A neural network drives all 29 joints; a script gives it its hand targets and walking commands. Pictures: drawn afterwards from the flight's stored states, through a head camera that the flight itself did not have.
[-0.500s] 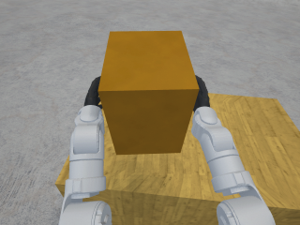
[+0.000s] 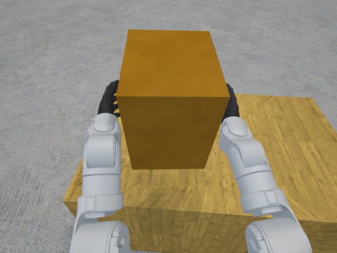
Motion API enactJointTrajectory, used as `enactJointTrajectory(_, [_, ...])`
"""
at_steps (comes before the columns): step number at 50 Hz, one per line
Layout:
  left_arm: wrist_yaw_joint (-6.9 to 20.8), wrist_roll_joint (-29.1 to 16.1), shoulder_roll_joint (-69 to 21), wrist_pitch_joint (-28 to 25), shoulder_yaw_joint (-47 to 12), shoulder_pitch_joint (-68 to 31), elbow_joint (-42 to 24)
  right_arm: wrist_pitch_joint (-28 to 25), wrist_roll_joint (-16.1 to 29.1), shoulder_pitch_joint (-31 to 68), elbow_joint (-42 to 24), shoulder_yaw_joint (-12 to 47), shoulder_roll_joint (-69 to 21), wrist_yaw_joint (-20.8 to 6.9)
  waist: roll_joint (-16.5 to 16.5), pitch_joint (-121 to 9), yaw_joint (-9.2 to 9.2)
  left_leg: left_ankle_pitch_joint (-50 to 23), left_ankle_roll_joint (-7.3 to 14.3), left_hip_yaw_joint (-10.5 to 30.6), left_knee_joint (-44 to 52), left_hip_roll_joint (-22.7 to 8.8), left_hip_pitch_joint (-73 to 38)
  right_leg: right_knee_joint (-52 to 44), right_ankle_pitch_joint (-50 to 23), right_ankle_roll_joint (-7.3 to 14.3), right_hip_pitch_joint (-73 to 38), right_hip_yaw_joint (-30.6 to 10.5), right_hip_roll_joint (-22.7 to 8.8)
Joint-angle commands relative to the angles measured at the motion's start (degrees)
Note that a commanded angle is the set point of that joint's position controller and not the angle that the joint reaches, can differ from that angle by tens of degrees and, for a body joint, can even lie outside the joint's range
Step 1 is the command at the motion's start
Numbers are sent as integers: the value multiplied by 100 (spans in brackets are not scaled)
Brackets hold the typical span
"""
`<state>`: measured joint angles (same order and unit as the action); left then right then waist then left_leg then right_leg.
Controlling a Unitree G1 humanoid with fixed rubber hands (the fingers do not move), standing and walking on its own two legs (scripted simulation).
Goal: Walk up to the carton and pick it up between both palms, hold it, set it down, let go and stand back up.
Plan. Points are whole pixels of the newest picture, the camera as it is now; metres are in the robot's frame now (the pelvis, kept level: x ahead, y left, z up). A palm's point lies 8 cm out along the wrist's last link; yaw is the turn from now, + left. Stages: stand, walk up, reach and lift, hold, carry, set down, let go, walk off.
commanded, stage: hold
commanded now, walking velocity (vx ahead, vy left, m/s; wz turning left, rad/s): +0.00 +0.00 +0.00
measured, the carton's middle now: (168, 103) +0.40 +0.00 +0.18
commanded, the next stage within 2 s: none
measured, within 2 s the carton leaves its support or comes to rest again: neither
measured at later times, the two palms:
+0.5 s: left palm (100, 114) +0.36 +0.15 +0.18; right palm (223, 110) +0.36 -0.12 +0.18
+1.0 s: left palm (106, 116) +0.36 +0.14 +0.17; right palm (226, 116) +0.36 -0.13 +0.17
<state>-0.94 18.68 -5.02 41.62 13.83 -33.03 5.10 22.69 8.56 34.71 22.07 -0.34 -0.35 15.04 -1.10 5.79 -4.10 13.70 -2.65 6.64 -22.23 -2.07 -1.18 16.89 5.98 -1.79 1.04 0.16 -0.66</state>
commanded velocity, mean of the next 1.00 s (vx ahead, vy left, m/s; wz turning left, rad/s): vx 0.00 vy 0.00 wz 0.00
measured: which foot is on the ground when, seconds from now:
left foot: down 0.00-1.00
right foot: down 0.00-1.00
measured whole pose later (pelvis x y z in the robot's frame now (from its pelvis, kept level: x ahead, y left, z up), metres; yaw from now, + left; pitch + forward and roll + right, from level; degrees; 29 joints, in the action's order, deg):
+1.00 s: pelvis +0.00 +0.00 +0.00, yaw +0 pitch -9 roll -1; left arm -1.9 17.7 -4.4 40.8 13.0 -33.5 6.5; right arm 21.2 8.7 35.1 23.5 -0.7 -0.1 14.8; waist -1.7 5.5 -3.7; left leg 14.1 -2.5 6.5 -23.2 -1.9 -0.1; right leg 16.7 5.8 -2.0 1.6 0.0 -0.8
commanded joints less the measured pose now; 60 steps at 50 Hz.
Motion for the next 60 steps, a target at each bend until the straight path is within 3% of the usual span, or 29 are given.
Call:
enactJointTrajectory(1, [834,-1330,-3375,-785,-3232,-4327,-1017,-755,678,5192,-2469,2798,-3797,-722,194,-3866,33,-2018,40,-630,256,552,241,115,-1136,-58,-1732,450,455])
enactJointTrajectory(3, [747,-1351,-3433,-855,-3176,-4456,-847,-779,568,5506,-2415,2669,-3775,-768,117,-3739,164,-1633,103,-611,351,568,387,63,-748,-19,-1464,469,488])
enactJointTrajectory(4, [723,-1335,-3237,-915,-3153,-4742,-1041,-747,501,5346,-2294,2673,-3828,-764,71,-3887,53,-1383,122,-639,347,578,426,37,-725,-57,-1627,432,425])
enactJointTrajectory(5, [780,-1227,-3118,-846,-2894,-4355,-581,-666,483,5166,-1969,2611,-3746,-769,-84,-3443,111,-1124,176,-655,450,589,579,-3,-608,-112,-1575,404,379])
enactJointTrajectory(8, [828,-1188,-2960,-873,-2772,-4560,-597,-668,409,5130,-1876,2480,-3861,-769,-85,-3423,57,-773,308,-729,526,626,785,-24,-535,-129,-1668,362,313])
enactJointTrajectory(12, [913,-1184,-3148,-785,-2996,-4341,-856,-678,608,4988,-2000,2531,-3812,-682,236,-3636,-33,-1686,105,-728,351,654,419,90,-1198,-139,-1885,412,380])
enactJointTrajectory(17, [989,-1003,-3186,-677,-2735,-4215,-210,-697,489,5343,-1825,2326,-3658,-709,247,-3218,-59,-1397,115,-667,464,606,464,-30,-730,-74,-1665,452,388])
enactJointTrajectory(20, [899,-1285,-3262,-817,-3321,-4320,-1539,-684,811,4553,-2120,2792,-3715,-628,547,-3856,-204,-2918,-81,-599,73,591,-171,152,-1818,-135,-1963,379,437])
enactJointTrajectory(24, [855,-1301,-3336,-698,-3341,-4243,-1151,-637,801,4846,-2256,2657,-3570,-608,534,-3426,-164,-2789,-140,-541,0,545,-180,48,-1329,-23,-1518,442,523])
enactJointTrajectory(25, [867,-1097,-3387,-558,-3201,-4051,-839,-522,707,4682,-1604,2411,-3329,-659,772,-2634,-191,-2438,-186,-528,194,527,21,-34,-704,4,-1201,495,519])
enactJointTrajectory(26, [924,-1090,-3262,-581,-3204,-3928,-1087,-599,677,4539,-1880,2430,-3401,-620,586,-2781,-284,-2412,-151,-542,131,539,36,-17,-1060,-22,-1496,412,439])
enactJointTrajectory(27, [919,-1074,-3404,-557,-3131,-4036,-1071,-625,777,4827,-1968,2457,-3340,-673,633,-2589,-119,-2341,-121,-538,206,506,81,-29,-755,7,-1289,481,484])
enactJointTrajectory(30, [910,-1210,-3553,-512,-3439,-3822,-1238,-656,727,4799,-2231,2468,-3268,-669,521,-2722,-299,-2816,-234,-481,131,425,-140,-25,-894,9,-1244,474,540])
enactJointTrajectory(33, [813,-1264,-3662,-567,-3385,-3994,-1255,-745,779,5082,-2504,2701,-3351,-719,553,-3183,-71,-2878,-200,-473,75,421,-138,23,-802,61,-1249,472,568])
enactJointTrajectory(34, [784,-1376,-3685,-597,-3646,-4196,-1535,-748,786,4945,-2537,2641,-3411,-705,569,-3359,-237,-2914,-244,-470,-1,414,-321,33,-899,22,-1161,496,561])
enactJointTrajectory(36, [812,-1173,-3464,-594,-3302,-4206,-1018,-715,626,4972,-2119,2447,-3364,-722,438,-2787,-121,-2312,-174,-520,159,455,-82,-94,-401,44,-1033,484,525])
enactJointTrajectory(37, [760,-1222,-3658,-538,-3478,-4233,-1292,-717,644,4939,-2116,2469,-3275,-815,742,-2892,-155,-2440,-241,-469,149,382,-132,-18,-397,97,-914,517,553])
enactJointTrajectory(38, [743,-1241,-3595,-594,-3472,-4302,-1282,-730,593,4858,-1947,2360,-3306,-808,673,-2897,-230,-2396,-280,-457,131,405,-249,-64,-331,87,-880,514,521])
enactJointTrajectory(39, [743,-1174,-3557,-582,-3343,-4250,-1125,-699,604,4847,-1889,2350,-3315,-841,598,-2747,-78,-2252,-218,-506,231,382,-43,-58,-215,100,-846,507,527])
enactJointTrajectory(40, [716,-1223,-3551,-616,-3353,-4486,-860,-779,472,5249,-1931,2309,-3258,-898,492,-2812,-104,-1874,-147,-516,301,383,29,-115,186,118,-709,526,519])
enactJointTrajectory(42, [722,-1254,-3681,-588,-3370,-4165,-963,-847,570,5230,-2252,2381,-3325,-872,535,-3190,-55,-2285,-131,-518,174,377,-126,-19,-395,106,-1013,457,484])
enactJointTrajectory(44, [759,-1070,-3480,-561,-3096,-4035,-533,-801,451,5150,-1823,2250,-3285,-870,408,-2831,16,-1691,-59,-609,321,439,128,-153,-103,93,-985,465,453])
enactJointTrajectory(46, [739,-1251,-3597,-658,-3264,-4053,-771,-877,515,5237,-2221,2432,-3445,-795,248,-3460,-81,-2235,-44,-563,187,437,-54,-44,-703,11,-1332,478,462])
enactJointTrajectory(47, [752,-1274,-3615,-653,-3261,-4136,-641,-854,547,5143,-2108,2367,-3443,-787,477,-3421,-162,-2245,-94,-576,190,455,-48,-60,-644,49,-1283,435,457])
enactJointTrajectory(48, [769,-1153,-3484,-712,-3090,-4280,-631,-827,587,5152,-1887,2412,-3511,-800,407,-3355,16,-2045,-38,-593,204,485,44,-27,-540,34,-1246,460,463])
enactJointTrajectory(54, [745,-1312,-3437,-835,-3242,-4257,-1005,-818,644,5054,-2206,2677,-3692,-744,254,-3672,-14,-2072,29,-616,184,544,180,34,-1147,-31,-1667,416,429])
enactJointTrajectory(55, [740,-1232,-3237,-858,-3048,-4499,-801,-736,568,5032,-1853,2613,-3726,-763,160,-3505,12,-1633,82,-610,319,557,334,-4,-763,-55,-1581,422,402])
enactJointTrajectory(56, [746,-1224,-3321,-875,-3057,-4483,-877,-770,610,5203,-2143,2712,-3847,-770,72,-3752,114,-1606,144,-697,316,596,379,52,-859,-103,-1666,421,424])
enactJointTrajectory(60, [753,-1304,-3256,-866,-3159,-4506,-1027,-753,676,5067,-2187,2695,-3859,-707,173,-3769,4,-1673,99,-648,253,640,372,97,-1228,-97,-1791,402,412])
